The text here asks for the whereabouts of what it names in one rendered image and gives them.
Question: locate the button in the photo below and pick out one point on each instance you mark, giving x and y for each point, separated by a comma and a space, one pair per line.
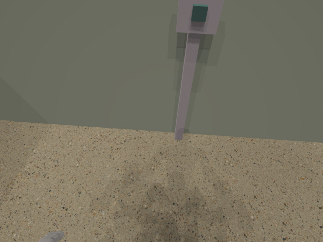
199, 12

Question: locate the left robot hand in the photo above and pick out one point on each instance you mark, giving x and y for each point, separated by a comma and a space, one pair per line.
53, 237

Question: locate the panel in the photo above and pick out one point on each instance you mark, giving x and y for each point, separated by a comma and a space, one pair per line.
194, 30

